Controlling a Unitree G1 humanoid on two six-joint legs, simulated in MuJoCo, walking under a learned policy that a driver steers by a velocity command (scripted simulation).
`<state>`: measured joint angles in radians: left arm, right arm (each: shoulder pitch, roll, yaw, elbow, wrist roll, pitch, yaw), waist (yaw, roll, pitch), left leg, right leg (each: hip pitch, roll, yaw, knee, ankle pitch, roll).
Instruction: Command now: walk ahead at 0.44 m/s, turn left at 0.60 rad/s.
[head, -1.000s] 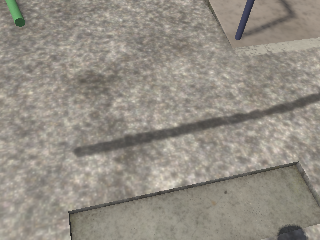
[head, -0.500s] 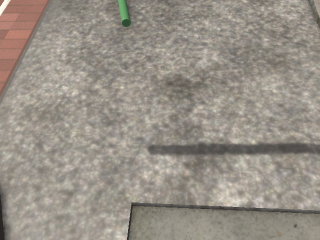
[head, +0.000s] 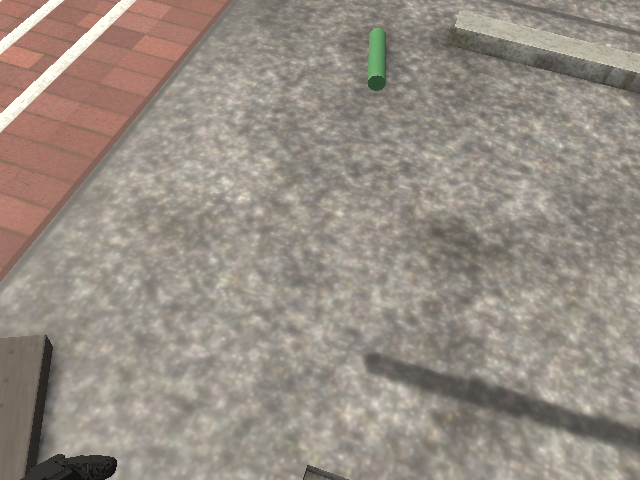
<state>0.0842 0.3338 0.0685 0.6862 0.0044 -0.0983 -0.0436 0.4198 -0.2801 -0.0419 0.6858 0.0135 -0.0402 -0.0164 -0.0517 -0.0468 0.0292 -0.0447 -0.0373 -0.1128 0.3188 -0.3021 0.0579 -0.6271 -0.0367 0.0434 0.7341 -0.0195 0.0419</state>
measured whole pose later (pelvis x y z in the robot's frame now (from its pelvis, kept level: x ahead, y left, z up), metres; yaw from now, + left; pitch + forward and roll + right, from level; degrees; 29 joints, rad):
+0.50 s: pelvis +0.21 -0.04 -0.05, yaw +6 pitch +0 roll +0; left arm 0.18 0.22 0.01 0.85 0.02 -0.03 -0.04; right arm 0.20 -0.25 -0.02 0.69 -0.01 0.04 -0.06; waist 0.01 0.01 0.08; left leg -0.45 0.04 -0.05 0.88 -0.44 -0.07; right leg -0.29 0.03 0.00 0.46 -0.17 -0.04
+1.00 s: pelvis +0.26 -0.02 -0.04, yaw +7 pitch -1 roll +1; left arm 0.22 0.22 0.02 0.94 0.01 0.02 0.00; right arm 0.23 -0.19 -0.03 0.88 0.00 0.01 -0.06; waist -0.01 -0.01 0.02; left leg -0.33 0.02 -0.03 0.81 -0.47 -0.05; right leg -0.20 0.00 0.00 0.50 -0.28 -0.02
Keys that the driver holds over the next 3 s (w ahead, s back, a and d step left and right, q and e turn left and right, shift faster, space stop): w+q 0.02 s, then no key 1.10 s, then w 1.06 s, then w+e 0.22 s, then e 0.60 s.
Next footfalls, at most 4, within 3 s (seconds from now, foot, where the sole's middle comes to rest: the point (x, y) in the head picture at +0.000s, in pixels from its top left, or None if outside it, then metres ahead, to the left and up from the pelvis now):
0.20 right None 0.30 -0.12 -0.82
0.52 left None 0.26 0.13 -0.78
1.88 right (310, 361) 0.73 -0.05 -0.78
2.42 left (198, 263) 1.00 0.23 -0.78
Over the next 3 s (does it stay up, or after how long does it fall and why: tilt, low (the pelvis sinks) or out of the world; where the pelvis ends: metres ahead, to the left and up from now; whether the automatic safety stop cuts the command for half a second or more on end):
stays up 0.99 0.09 -0.01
